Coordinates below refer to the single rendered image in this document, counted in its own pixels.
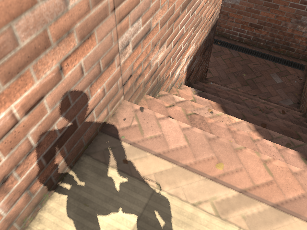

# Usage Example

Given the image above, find stairs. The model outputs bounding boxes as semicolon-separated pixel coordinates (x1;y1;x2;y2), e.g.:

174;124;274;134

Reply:
138;78;307;172

